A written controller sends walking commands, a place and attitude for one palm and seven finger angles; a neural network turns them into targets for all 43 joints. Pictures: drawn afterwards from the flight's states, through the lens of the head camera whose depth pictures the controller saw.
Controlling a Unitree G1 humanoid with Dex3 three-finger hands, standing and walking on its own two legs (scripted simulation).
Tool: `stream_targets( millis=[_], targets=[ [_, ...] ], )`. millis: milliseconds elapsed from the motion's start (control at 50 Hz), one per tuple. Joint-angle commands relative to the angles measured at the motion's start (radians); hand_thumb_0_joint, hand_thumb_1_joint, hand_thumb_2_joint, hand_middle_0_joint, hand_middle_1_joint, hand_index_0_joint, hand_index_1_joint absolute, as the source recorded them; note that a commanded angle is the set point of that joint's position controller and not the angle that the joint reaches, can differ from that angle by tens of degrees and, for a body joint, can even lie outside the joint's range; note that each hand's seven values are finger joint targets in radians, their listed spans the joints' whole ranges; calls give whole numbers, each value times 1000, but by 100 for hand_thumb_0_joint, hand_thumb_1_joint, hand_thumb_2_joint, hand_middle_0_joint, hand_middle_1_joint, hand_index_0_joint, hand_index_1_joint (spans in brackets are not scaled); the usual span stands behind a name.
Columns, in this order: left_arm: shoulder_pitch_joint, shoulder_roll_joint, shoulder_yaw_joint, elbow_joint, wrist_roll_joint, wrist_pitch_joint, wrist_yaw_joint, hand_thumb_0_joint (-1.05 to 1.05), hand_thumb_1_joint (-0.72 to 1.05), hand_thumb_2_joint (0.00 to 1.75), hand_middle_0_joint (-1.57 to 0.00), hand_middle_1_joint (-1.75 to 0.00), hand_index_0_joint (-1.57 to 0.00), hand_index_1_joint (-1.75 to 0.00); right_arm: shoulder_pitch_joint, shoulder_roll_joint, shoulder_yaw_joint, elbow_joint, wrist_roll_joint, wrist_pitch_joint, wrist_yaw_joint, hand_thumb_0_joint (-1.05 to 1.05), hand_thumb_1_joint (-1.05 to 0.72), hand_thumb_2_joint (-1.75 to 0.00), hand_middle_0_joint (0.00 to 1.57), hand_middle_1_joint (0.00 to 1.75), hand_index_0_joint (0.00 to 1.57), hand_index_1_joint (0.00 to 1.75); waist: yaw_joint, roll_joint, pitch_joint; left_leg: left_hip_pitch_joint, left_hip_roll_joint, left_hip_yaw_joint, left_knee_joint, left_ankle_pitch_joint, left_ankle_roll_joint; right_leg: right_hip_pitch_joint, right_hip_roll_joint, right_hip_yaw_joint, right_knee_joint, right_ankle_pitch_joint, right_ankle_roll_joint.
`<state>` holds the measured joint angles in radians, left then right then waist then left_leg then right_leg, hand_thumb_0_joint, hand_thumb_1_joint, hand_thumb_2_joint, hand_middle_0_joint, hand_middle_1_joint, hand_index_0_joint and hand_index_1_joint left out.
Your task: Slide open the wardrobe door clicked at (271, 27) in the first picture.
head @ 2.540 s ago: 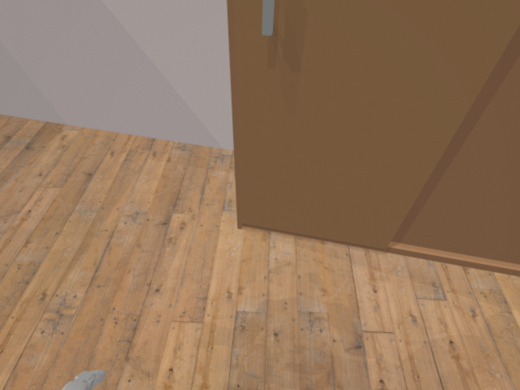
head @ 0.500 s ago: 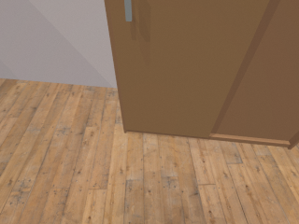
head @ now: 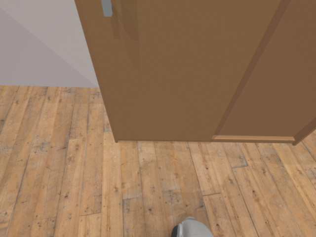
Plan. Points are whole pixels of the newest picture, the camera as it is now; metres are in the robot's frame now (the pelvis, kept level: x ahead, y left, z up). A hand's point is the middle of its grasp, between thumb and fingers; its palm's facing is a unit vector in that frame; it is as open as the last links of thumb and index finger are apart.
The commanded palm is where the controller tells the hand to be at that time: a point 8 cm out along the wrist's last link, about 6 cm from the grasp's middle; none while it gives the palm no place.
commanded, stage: take the last steps up to it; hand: left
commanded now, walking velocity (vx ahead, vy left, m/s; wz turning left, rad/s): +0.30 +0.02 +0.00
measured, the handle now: out of the picture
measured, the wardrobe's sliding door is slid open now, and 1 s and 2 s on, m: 0.00 0.00 0.00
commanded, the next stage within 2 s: come to a stop and stand still in 0.52 s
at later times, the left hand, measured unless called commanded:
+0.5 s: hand (94, 234) +0.15 +0.19 -0.19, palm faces +0.13 -0.98 -0.14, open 7.3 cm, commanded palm none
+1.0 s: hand (101, 178) +0.31 +0.19 -0.17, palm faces +0.03 -0.97 -0.24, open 7.3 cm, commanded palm none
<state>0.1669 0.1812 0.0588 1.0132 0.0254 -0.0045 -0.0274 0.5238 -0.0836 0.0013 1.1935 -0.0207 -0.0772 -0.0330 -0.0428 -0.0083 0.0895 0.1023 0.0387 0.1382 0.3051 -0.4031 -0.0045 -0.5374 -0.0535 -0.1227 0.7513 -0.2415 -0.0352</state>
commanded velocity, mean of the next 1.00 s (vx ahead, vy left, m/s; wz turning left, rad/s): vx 0.06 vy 0.01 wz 0.00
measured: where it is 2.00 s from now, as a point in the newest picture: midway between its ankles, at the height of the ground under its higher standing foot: outside the picture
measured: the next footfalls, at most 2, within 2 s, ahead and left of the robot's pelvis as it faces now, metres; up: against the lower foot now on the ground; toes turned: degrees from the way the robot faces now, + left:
right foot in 0.08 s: +0.18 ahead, -0.11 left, +0.00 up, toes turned -8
left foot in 0.50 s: +0.29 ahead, +0.13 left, +0.00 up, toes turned +10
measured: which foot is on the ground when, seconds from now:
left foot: down 0.00-0.08, up 0.10-0.48, down 0.50-0.94, up 0.96-1.00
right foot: up 0.00-0.06, down 0.08-0.50, up 0.52-0.88, down 0.90-1.00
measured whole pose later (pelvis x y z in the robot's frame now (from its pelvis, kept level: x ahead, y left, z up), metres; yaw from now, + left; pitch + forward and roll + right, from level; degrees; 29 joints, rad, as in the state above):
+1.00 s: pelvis +0.27 +0.01 +0.00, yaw +1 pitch -1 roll +0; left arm 0.20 0.15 0.05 1.05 0.03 0.00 0.03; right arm 0.27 -0.12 -0.05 1.10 0.00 0.02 -0.04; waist -0.03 0.03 0.08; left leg -0.28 0.05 0.10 0.73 -0.47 -0.01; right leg -0.30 -0.03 -0.10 0.57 -0.26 -0.03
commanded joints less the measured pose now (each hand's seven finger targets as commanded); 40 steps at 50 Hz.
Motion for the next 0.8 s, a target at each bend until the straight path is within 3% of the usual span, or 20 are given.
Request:
stream_targets(
  millis=[0,20,40,60,80,100,140,180,220,360,420,440,460,480,500,520,580,640,680,780],
  targets=[
    [128,34,8,-22,0,-34,9,0,90,90,-20,-30,-20,-30,27,-207,-52,-23,7,-6,-13,0,-90,-90,20,30,20,30,100,136,-49,-125,200,-37,161,922,115,298,66,-51,-141,83,-39],
    [247,67,21,16,5,-44,14,0,90,90,-20,-30,-20,-30,11,-203,-55,-29,12,-5,-9,0,-90,-90,20,30,20,30,154,98,-108,-188,166,-19,321,858,87,469,69,-45,-202,131,-46],
    [363,152,42,43,13,-60,27,0,90,90,-20,-30,-20,-30,33,-165,-50,-38,20,-4,5,0,-90,-90,20,30,20,30,199,-52,-209,-391,114,-11,586,555,54,707,-104,152,-244,107,-100],
    [434,246,67,58,5,-63,39,0,90,90,-20,-30,-20,-30,87,-103,-44,-66,27,-7,7,0,-90,-90,20,30,20,30,181,-264,-328,-598,-34,-23,951,-125,17,832,-403,617,-366,145,-219],
    [380,248,68,49,-14,-56,42,0,90,90,-20,-30,-20,-30,5,-128,-52,-87,24,4,5,0,-90,-90,20,30,20,30,178,-162,-254,-651,3,-140,1083,-155,44,717,-425,663,-473,10,-249],
    [280,205,58,32,-13,-53,44,0,90,90,-20,-30,-20,-30,-54,-109,-57,-95,21,7,11,0,-90,-90,20,30,20,30,144,-102,-131,-705,50,-143,1114,-59,45,596,-390,581,-511,-93,-226],
    [153,112,29,3,-9,-60,51,0,90,90,-20,-30,-20,-30,-106,-89,-56,-104,4,20,18,0,-90,-90,20,30,20,30,75,32,-14,-651,112,-159,1038,40,38,313,-332,410,-535,-96,-177],
    [118,68,11,0,0,-69,52,0,90,90,-20,-30,-20,-30,-53,-53,-51,-91,-5,46,22,0,-90,-90,20,30,20,30,22,0,-7,-579,113,-133,938,79,20,192,-268,253,-560,-17,-138],
    [125,50,11,5,4,-71,50,0,90,90,-20,-30,-20,-30,-48,-45,-54,-98,-8,62,26,0,-90,-90,20,30,20,30,4,-58,1,-560,113,-101,826,106,0,145,-230,171,-579,6,-125],
    [173,112,20,20,6,-73,40,0,90,90,-20,-30,-20,-30,-231,-72,-56,-192,-2,39,53,0,-90,-90,20,30,20,30,48,-99,-7,-503,82,-50,432,162,-10,228,-225,149,-544,5,-132],
    [182,125,25,28,3,-61,39,0,90,90,-20,-30,-20,-30,-230,-102,-56,-196,-3,26,50,0,-90,-90,20,30,20,30,38,-75,-15,-400,45,-9,290,180,-9,258,-206,136,-470,-1,-108],
    [187,122,24,31,2,-55,38,0,90,90,-20,-30,-20,-30,-186,-120,-58,-180,-3,21,48,0,-90,-90,20,30,20,30,20,-14,-33,-299,32,3,228,205,-9,226,-177,103,-398,-20,-89],
    [198,92,19,31,-2,-50,37,0,90,90,-20,-30,-20,-30,-107,-161,-66,-156,-6,13,40,0,-90,-90,20,30,20,30,-10,91,-73,-176,61,-52,154,208,5,189,-119,58,-234,-11,-58],
    [213,40,10,13,-9,-48,32,0,90,90,-20,-30,-20,-30,-16,-254,-86,-139,-16,7,28,0,-90,-90,20,30,20,30,-35,305,-114,-61,263,-327,53,277,90,47,2,-40,31,-162,0],
    [185,26,2,-13,-4,-51,34,0,90,90,-20,-30,-20,-30,29,-294,-89,-128,-11,19,19,0,-90,-90,20,30,20,30,-40,366,-112,-32,396,-481,-33,373,185,-71,50,-17,266,-382,15],
    [159,49,6,-9,3,-46,39,0,90,90,-20,-30,-20,-30,-15,-263,-78,-134,-9,25,13,0,-90,-90,20,30,20,30,-36,261,-89,-99,385,-438,-49,306,202,-75,5,51,368,-356,1],
    [157,31,11,22,7,-37,27,0,90,90,-20,-30,-20,-30,-149,-177,-48,-163,-3,10,3,0,-90,-90,20,30,20,30,24,131,-21,-251,297,-278,-73,371,160,-53,-54,91,411,-160,19],
    [214,-15,-4,52,-2,-15,37,0,90,90,-20,-30,-20,-30,-194,-140,-40,-165,0,0,-9,0,-90,-90,20,30,20,30,66,66,-61,-295,243,-136,-39,726,138,75,-55,94,262,-69,51],
    [231,-28,-12,62,-8,3,48,0,90,90,-20,-30,-20,-30,-216,-156,-35,-161,2,7,-14,0,-90,-90,20,30,20,30,71,83,-101,-273,233,-94,-3,868,132,159,-36,84,133,-47,62],
    [166,6,-8,36,-6,23,57,0,90,90,-20,-30,-20,-30,-211,-181,-57,-133,1,47,-20,0,-90,-90,20,30,20,30,42,159,-77,-246,253,-124,44,788,144,213,-11,51,-77,-66,60]
  ],
)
